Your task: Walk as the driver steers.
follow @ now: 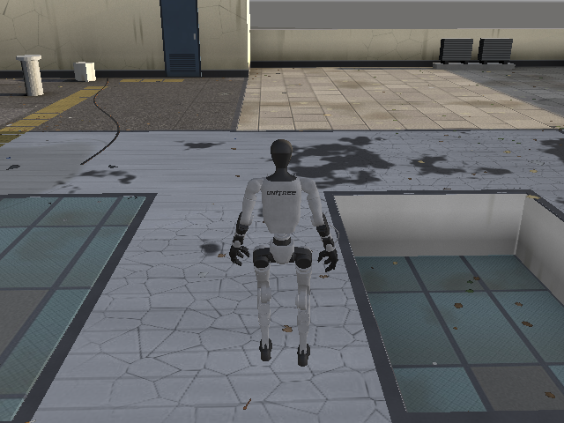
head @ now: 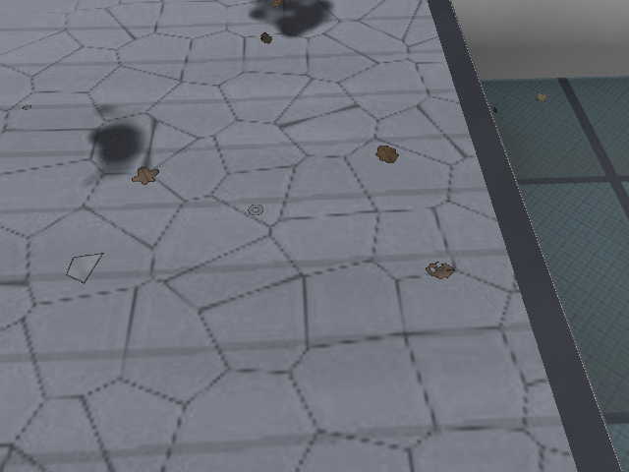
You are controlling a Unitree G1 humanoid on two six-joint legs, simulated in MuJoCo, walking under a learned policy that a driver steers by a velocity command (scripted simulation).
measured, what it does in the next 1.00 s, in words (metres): steps on the spot: left foot, then right foot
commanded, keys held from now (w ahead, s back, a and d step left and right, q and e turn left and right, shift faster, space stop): q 0.32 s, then no key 0.10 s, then e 0.56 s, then w+e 0.02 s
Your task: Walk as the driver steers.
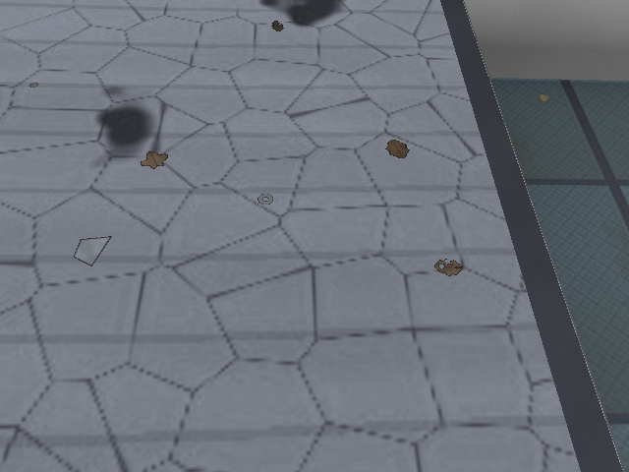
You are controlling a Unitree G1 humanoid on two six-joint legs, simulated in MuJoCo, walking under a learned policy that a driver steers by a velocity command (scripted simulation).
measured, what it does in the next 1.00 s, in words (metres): walks ahead: right foot, then left foot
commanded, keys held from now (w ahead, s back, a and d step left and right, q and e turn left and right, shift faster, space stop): w+e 0.18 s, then w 0.14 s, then w+q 0.68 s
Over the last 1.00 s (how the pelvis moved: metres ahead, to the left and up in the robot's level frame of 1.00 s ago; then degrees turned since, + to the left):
0.00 0.04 0.00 0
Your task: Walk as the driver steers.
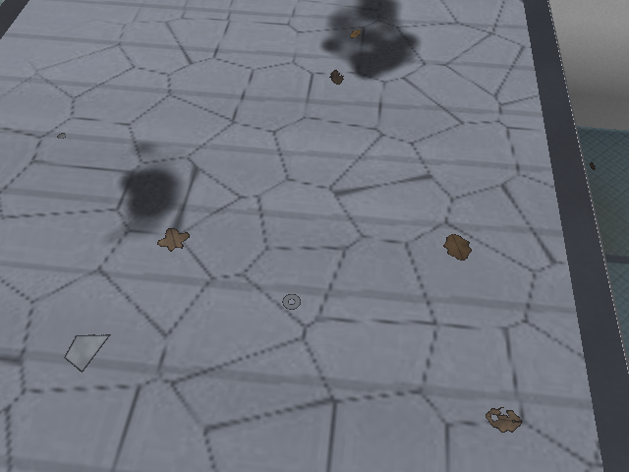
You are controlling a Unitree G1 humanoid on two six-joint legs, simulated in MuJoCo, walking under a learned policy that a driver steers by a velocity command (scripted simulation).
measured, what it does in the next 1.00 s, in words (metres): walks ahead: right foot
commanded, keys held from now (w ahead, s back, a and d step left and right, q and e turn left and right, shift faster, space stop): w+q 0.20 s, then w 0.06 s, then w+e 0.74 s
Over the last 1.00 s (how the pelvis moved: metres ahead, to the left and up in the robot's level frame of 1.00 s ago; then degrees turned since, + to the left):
0.39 -0.07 -0.03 7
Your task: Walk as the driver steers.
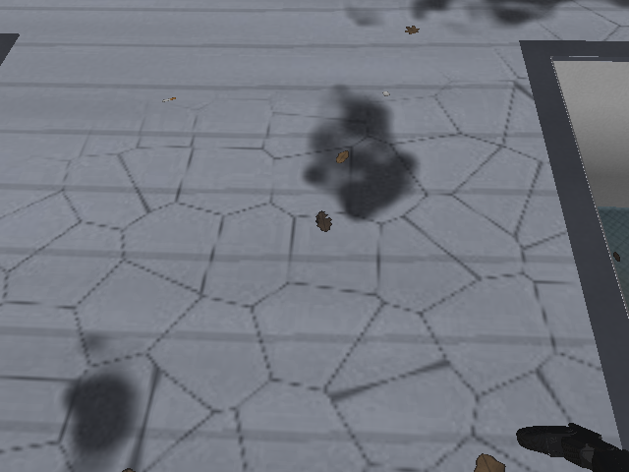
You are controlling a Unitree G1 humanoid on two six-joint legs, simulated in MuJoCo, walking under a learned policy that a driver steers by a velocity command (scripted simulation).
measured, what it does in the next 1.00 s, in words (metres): walks ahead: left foot, then right foot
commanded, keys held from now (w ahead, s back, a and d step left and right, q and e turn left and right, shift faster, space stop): w+e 0.08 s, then w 0.32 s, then w+q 0.60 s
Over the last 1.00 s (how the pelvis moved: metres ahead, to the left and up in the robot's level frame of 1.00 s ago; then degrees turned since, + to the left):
0.56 0.00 0.02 -8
